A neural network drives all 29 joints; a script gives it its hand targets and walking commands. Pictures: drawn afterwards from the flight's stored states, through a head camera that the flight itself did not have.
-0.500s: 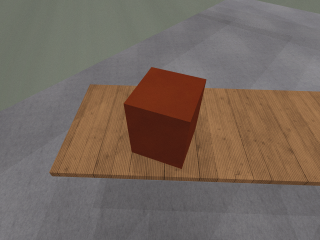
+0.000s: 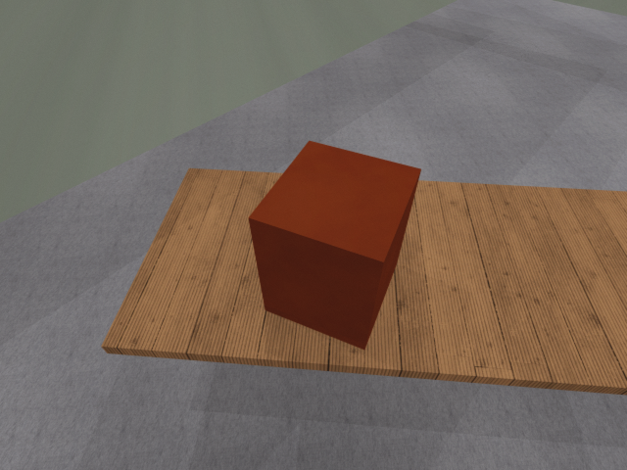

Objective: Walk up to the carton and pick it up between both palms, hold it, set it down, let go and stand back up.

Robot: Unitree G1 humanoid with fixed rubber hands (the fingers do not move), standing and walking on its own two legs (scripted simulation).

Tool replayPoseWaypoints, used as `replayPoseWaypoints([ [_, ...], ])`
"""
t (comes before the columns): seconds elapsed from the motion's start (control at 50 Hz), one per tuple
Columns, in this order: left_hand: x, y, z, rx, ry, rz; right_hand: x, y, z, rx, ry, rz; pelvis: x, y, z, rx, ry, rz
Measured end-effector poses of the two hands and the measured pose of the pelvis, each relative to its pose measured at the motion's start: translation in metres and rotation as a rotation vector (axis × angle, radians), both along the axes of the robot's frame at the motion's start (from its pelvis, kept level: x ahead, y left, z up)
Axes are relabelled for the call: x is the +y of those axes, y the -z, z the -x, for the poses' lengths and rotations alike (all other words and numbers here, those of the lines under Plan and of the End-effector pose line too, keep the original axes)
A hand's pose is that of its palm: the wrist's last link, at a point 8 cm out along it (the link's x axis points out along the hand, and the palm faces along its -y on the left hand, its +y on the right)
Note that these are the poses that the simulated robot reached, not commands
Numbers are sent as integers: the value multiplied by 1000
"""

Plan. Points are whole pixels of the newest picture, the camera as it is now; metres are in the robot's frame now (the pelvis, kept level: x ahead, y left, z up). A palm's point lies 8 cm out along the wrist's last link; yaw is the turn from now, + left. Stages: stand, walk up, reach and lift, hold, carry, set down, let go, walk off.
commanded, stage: walk up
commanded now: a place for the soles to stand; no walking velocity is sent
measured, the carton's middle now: (336, 245) +0.50 -0.03 -0.04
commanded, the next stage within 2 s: reach and lift in 1.26 s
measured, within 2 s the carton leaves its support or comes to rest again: neither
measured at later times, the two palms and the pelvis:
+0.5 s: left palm out of the picture +0.06 +0.26 -0.12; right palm out of the picture +0.08 -0.25 -0.11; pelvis +0.00 +0.00 +0.00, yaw +2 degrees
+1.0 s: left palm out of the picture +0.02 +0.27 -0.12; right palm out of the picture +0.07 -0.24 -0.11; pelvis -0.02 +0.01 +0.00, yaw +5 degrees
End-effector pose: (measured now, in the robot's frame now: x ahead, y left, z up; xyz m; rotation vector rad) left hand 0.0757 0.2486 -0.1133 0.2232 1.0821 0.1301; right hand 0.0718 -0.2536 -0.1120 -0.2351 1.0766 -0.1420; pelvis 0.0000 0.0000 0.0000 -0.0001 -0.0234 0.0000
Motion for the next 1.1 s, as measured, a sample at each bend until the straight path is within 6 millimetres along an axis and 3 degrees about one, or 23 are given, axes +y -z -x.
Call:
replayPoseWaypoints([
  [0.2,8,2,-2,-3,-15,-4,6,-2,-13,-16,-23,1,3,1,-3,-6,-13,5],
  [0.7,14,1,23,28,-57,-5,10,-1,-7,16,-53,3,6,-2,8,-18,-53,7],
  [1.1,17,6,63,83,-108,0,14,0,8,53,-78,5,6,-4,17,-18,-88,11],
])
